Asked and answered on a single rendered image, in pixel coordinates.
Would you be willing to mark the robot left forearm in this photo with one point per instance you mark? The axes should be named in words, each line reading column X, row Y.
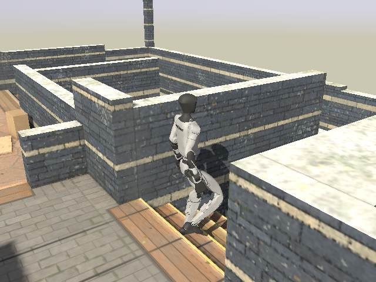
column 176, row 150

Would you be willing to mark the robot right hand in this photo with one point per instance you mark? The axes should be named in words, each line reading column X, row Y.
column 199, row 188

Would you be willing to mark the humanoid robot head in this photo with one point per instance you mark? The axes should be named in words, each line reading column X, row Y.
column 188, row 104

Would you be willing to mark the left robot shin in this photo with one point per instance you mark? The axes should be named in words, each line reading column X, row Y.
column 191, row 209

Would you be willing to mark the robot right forearm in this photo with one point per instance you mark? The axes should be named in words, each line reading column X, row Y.
column 193, row 171

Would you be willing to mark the robot left upper arm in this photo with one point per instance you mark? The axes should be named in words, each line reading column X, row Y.
column 173, row 135

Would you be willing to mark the robot left hand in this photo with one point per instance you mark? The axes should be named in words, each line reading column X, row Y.
column 177, row 162

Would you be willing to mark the robot right upper arm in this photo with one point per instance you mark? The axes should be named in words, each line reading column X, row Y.
column 194, row 131

